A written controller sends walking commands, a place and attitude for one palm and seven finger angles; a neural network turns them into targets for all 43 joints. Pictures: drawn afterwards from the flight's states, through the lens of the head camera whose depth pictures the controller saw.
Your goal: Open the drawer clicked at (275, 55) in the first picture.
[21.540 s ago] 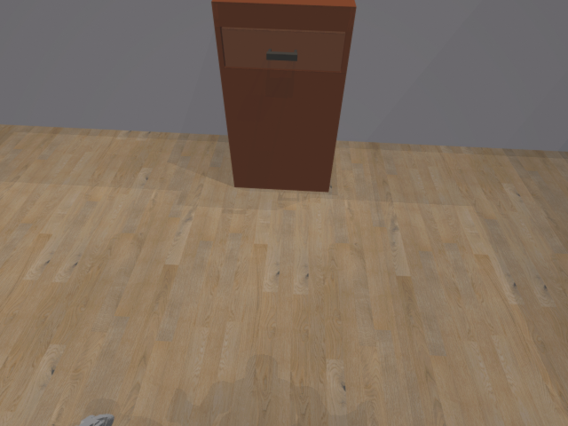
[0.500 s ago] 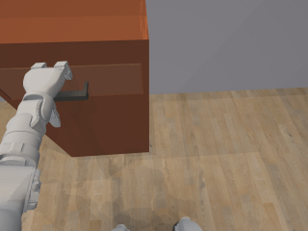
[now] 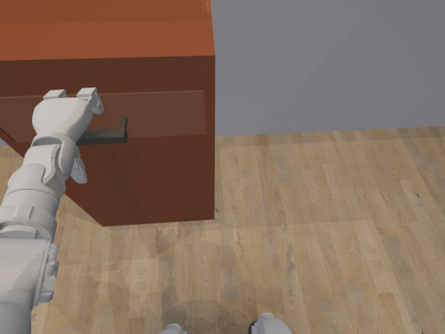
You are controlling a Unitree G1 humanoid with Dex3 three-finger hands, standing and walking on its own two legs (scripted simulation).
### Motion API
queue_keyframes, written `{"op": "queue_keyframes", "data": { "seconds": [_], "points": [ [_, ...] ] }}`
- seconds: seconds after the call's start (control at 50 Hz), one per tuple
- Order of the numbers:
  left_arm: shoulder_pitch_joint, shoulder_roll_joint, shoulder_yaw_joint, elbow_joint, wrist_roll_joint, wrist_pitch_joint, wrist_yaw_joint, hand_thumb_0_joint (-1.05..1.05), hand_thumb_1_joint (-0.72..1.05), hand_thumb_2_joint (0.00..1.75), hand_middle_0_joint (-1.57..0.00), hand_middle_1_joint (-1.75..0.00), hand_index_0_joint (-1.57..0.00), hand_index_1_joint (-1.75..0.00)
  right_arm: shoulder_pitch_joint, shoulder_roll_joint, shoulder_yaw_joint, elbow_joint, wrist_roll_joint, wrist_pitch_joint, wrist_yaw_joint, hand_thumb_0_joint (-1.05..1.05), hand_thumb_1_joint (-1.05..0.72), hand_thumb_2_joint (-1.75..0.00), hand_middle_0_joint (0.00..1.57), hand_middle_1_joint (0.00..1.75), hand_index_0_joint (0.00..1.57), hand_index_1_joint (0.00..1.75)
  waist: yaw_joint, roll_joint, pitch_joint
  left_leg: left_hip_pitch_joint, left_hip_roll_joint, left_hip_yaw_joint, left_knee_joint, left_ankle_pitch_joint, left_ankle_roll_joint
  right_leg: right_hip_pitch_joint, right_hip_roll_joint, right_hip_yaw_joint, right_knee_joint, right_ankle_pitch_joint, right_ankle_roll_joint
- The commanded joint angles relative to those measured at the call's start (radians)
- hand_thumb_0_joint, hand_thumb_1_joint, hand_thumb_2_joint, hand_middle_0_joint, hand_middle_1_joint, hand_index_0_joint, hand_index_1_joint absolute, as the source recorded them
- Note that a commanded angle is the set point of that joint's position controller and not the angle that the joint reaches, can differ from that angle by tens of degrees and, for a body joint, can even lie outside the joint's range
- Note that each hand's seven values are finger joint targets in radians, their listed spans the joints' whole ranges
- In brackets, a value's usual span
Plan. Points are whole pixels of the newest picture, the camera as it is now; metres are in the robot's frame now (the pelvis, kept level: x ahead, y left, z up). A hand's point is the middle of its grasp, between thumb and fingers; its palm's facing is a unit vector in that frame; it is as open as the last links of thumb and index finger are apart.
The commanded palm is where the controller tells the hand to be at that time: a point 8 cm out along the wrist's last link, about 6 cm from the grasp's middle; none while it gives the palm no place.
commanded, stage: lower the fingers behind the handle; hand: left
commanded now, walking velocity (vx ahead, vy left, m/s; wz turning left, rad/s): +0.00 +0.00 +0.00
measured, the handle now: (100, 129) +0.53 +0.25 -0.01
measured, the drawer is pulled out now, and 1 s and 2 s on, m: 0.00 0.00 0.00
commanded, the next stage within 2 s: lift the fingers back up to retry in 1.50 s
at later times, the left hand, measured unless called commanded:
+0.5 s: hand (85, 150) +0.46 +0.26 +0.00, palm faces -0.07 -0.01 -1.00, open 13.8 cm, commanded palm +0.45 +0.26 +0.06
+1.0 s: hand (89, 150) +0.47 +0.26 +0.00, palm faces -0.04 +0.01 -1.00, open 13.8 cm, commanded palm +0.45 +0.26 +0.02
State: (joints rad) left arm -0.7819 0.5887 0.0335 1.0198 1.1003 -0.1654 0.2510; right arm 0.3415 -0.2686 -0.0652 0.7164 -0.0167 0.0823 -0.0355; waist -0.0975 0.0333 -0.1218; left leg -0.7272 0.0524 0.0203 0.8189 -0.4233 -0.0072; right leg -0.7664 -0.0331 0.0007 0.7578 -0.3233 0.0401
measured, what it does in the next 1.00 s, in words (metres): stands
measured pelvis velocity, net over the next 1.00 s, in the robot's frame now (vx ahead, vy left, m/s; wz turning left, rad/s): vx -0.03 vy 0.00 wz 0.00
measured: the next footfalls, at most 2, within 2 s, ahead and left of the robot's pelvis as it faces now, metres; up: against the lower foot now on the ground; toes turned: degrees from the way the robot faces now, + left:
none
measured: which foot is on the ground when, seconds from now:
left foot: down 0.00-1.00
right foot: down 0.00-1.00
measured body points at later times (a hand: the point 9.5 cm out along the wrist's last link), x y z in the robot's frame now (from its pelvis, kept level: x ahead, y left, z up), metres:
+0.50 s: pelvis -0.01 +0.00 -0.01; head +0.10 +0.01 +0.42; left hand +0.46 +0.26 +0.06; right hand +0.00 -0.27 -0.14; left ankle -0.03 +0.12 -0.70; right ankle +0.01 -0.15 -0.70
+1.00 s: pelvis -0.03 +0.00 -0.03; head +0.10 +0.00 +0.40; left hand +0.46 +0.26 +0.05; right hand -0.01 -0.28 -0.15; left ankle -0.03 +0.12 -0.70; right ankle +0.01 -0.15 -0.70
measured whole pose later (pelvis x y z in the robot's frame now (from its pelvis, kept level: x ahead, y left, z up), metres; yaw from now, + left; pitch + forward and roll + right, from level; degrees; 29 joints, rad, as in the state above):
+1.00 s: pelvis -0.03 +0.00 -0.03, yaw +0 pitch +23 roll -1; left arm -0.85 0.60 0.03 1.10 1.12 -0.13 0.34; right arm 0.33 -0.27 -0.04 0.72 -0.03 0.06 -0.03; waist -0.12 0.03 -0.14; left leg -0.94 0.05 0.02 1.00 -0.46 0.00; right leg -0.98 -0.03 0.01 0.94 -0.36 0.04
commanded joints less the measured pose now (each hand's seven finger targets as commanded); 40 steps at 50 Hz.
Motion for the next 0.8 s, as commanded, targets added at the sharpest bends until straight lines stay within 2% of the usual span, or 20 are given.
{"op": "queue_keyframes", "data": {
  "seconds": [0.0,0.04,0.08,0.1,0.14,0.16,0.2,0.24,0.28,0.3,0.32,0.42,0.46,0.54,0.56,0.64,0.66,0.7,0.74,0.78],
  "points": [
    [-0.377,0.288,0.088,-0.165,-0.001,0.007,0.054,0.0,-0.5,0.3,-0.3,-1.2,-0.3,-1.2,0.136,-0.168,-0.054,-0.046,-0.004,-0.016,-0.008,0.0,-0.9,-0.9,0.2,0.3,0.2,0.3,0.004,0.037,-0.41,0.197,-0.067,0.016,-0.065,0.436,0.033,0.241,0.075,-0.039,-0.034,0.329,-0.061],
    [-0.394,0.275,0.083,-0.189,0.001,0.002,0.058,0.0,-0.5,0.3,-0.3,-1.2,-0.3,-1.2,0.137,-0.167,-0.057,-0.045,-0.006,-0.016,-0.005,0.0,-0.9,-0.9,0.2,0.3,0.2,0.3,0.0,0.059,-0.423,0.213,-0.064,0.013,-0.055,0.471,0.032,0.227,0.077,-0.041,-0.025,0.341,-0.064],
    [-0.365,0.29,0.096,-0.176,0.003,0.003,0.064,0.0,-0.5,0.3,-0.3,-1.2,-0.3,-1.2,0.138,-0.168,-0.057,-0.045,-0.006,-0.014,-0.004,0.0,-0.9,-0.9,0.2,0.3,0.2,0.3,0.006,0.049,-0.429,0.204,-0.064,0.012,-0.048,0.465,0.032,0.224,0.079,-0.039,-0.017,0.338,-0.062],
    [-0.394,0.267,0.075,-0.191,0.008,-0.001,0.069,0.0,-0.5,0.3,-0.3,-1.2,-0.3,-1.2,0.135,-0.166,-0.058,-0.047,-0.009,-0.017,-0.005,0.0,-0.9,-0.9,0.2,0.3,0.2,0.3,-0.008,0.047,-0.427,0.2,-0.063,0.012,-0.044,0.458,0.033,0.214,0.078,-0.041,-0.016,0.333,-0.06],
    [-0.403,0.292,0.1,-0.214,0.006,-0.008,0.076,0.0,-0.5,0.3,-0.3,-1.2,-0.3,-1.2,0.137,-0.168,-0.059,-0.043,-0.012,-0.015,-0.003,0.0,-0.9,-0.9,0.2,0.3,0.2,0.3,-0.001,0.068,-0.446,0.211,-0.061,0.005,-0.035,0.477,0.03,0.204,0.08,-0.042,-0.005,0.329,-0.065],
    [-0.406,0.26,0.072,-0.192,0.011,-0.006,0.082,0.0,-0.5,0.3,-0.3,-1.2,-0.3,-1.2,0.136,-0.164,-0.059,-0.04,-0.012,-0.017,-0.003,0.0,-0.9,-0.9,0.2,0.3,0.2,0.3,-0.016,0.064,-0.429,0.203,-0.062,0.007,-0.032,0.458,0.032,0.185,0.079,-0.042,-0.007,0.318,-0.061],
    [-0.41,0.274,0.086,-0.201,0.014,-0.005,0.093,0.0,-0.5,0.3,-0.3,-1.2,-0.3,-1.2,0.137,-0.168,-0.06,-0.033,-0.015,-0.019,-0.002,0.0,-0.9,-0.9,0.2,0.3,0.2,0.3,-0.01,0.075,-0.434,0.206,-0.059,0.002,-0.026,0.456,0.029,0.167,0.08,-0.046,0.001,0.303,-0.064],
    [-0.418,0.259,0.083,-0.221,0.012,-0.006,0.1,0.0,-0.5,0.3,-0.3,-1.2,-0.3,-1.2,0.142,-0.166,-0.063,-0.033,-0.018,-0.022,0.001,0.0,-0.9,-0.9,0.2,0.3,0.2,0.3,-0.007,0.097,-0.475,0.23,-0.058,-0.002,-0.015,0.496,0.026,0.162,0.081,-0.048,0.013,0.314,-0.066],
    [-0.385,0.255,0.085,-0.194,0.012,0.003,0.105,0.0,-0.5,0.3,-0.3,-1.2,-0.3,-1.2,0.143,-0.166,-0.063,-0.024,-0.018,-0.021,0.003,0.0,-0.9,-0.9,0.2,0.3,0.2,0.3,-0.005,0.088,-0.464,0.221,-0.055,-0.003,-0.008,0.507,0.024,0.152,0.082,-0.049,0.02,0.319,-0.065],
    [-0.4,0.229,0.062,-0.19,0.016,0.008,0.109,0.0,-0.5,0.3,-0.3,-1.2,-0.3,-1.2,0.141,-0.164,-0.063,-0.025,-0.019,-0.021,0.003,0.0,-0.9,-0.9,0.2,0.3,0.2,0.3,-0.016,0.075,-0.451,0.21,-0.055,-0.003,-0.006,0.492,0.026,0.143,0.082,-0.052,0.017,0.31,-0.063],
    [-0.407,0.226,0.059,-0.19,0.014,0.013,0.11,0.0,-0.5,0.3,-0.3,-1.2,-0.3,-1.2,0.145,-0.164,-0.063,-0.023,-0.017,-0.022,0.007,0.0,-0.9,-0.9,0.2,0.3,0.2,0.3,-0.015,0.093,-0.45,0.213,-0.055,-0.006,-0.009,0.481,0.024,0.132,0.083,-0.052,0.017,0.296,-0.065],
    [-0.392,0.245,0.073,-0.164,0.021,0.029,0.115,0.0,-0.5,0.3,-0.3,-1.2,-0.3,-1.2,0.141,-0.167,-0.058,-0.021,-0.019,-0.018,0.007,0.0,-0.9,-0.9,0.2,0.3,0.2,0.3,-0.011,0.061,-0.443,0.181,-0.056,-0.007,-0.006,0.444,0.027,0.133,0.082,-0.053,0.026,0.278,-0.066],
    [-0.405,0.238,0.061,-0.133,0.025,0.032,0.117,0.0,-0.5,0.3,-0.3,-1.2,-0.3,-1.2,0.138,-0.167,-0.055,-0.016,-0.019,-0.02,0.004,0.0,-0.9,-0.9,0.2,0.3,0.2,0.3,-0.022,0.06,-0.411,0.153,-0.056,-0.005,-0.002,0.408,0.029,0.11,0.079,-0.051,0.027,0.256,-0.065],
    [-0.43,0.264,0.081,-0.151,0.023,0.022,0.123,0.0,-0.5,0.3,-0.3,-1.2,-0.3,-1.2,0.14,-0.171,-0.055,-0.018,-0.024,-0.026,0.003,0.0,-0.9,-0.9,0.2,0.3,0.2,0.3,-0.019,0.076,-0.465,0.153,-0.058,-0.007,0.015,0.401,0.031,0.11,0.078,-0.045,0.044,0.257,-0.067],
    [-0.395,0.273,0.09,-0.125,0.026,0.026,0.123,0.0,-0.5,0.3,-0.3,-1.2,-0.3,-1.2,0.139,-0.17,-0.052,-0.018,-0.024,-0.026,0.002,0.0,-0.9,-0.9,0.2,0.3,0.2,0.3,-0.011,0.058,-0.459,0.128,-0.059,-0.004,0.02,0.397,0.032,0.119,0.076,-0.045,0.052,0.262,-0.063],
    [-0.383,0.26,0.078,-0.092,0.022,0.036,0.12,0.0,-0.5,0.3,-0.3,-1.2,-0.3,-1.2,0.139,-0.173,-0.05,-0.018,-0.021,-0.026,0.004,0.0,-0.9,-0.9,0.2,0.3,0.2,0.3,-0.018,0.038,-0.441,0.093,-0.059,-0.001,0.029,0.371,0.035,0.104,0.077,-0.043,0.056,0.252,-0.064],
    [-0.373,0.252,0.063,-0.063,0.029,0.043,0.119,0.0,-0.5,0.3,-0.3,-1.2,-0.3,-1.2,0.138,-0.173,-0.047,-0.019,-0.02,-0.026,0.001,0.0,-0.9,-0.9,0.2,0.3,0.2,0.3,-0.023,0.031,-0.415,0.071,-0.06,-0.001,0.028,0.344,0.034,0.09,0.075,-0.044,0.058,0.233,-0.062],
    [-0.385,0.254,0.061,-0.059,0.029,0.048,0.118,0.0,-0.5,0.3,-0.3,-1.2,-0.3,-1.2,0.14,-0.174,-0.046,-0.02,-0.019,-0.029,0.001,0.0,-0.9,-0.9,0.2,0.3,0.2,0.3,-0.022,0.03,-0.408,0.058,-0.06,0.0,0.029,0.325,0.035,0.083,0.074,-0.044,0.061,0.22,-0.063],
    [-0.385,0.26,0.07,-0.073,0.023,0.048,0.113,0.0,-0.5,0.3,-0.3,-1.2,-0.3,-1.2,0.144,-0.175,-0.048,-0.023,-0.02,-0.027,0.001,0.0,-0.9,-0.9,0.2,0.3,0.2,0.3,-0.018,0.036,-0.45,0.067,-0.061,0.0,0.039,0.339,0.035,0.094,0.074,-0.041,0.069,0.235,-0.064],
    [-0.357,0.24,0.054,-0.047,0.018,0.052,0.107,0.0,-0.5,0.3,-0.3,-1.2,-0.3,-1.2,0.142,-0.174,-0.046,-0.025,-0.017,-0.029,0.001,0.0,-0.9,-0.9,0.2,0.3,0.2,0.3,-0.022,0.028,-0.424,0.048,-0.061,0.006,0.044,0.313,0.036,0.081,0.073,-0.039,0.066,0.223,-0.061]
  ]
}}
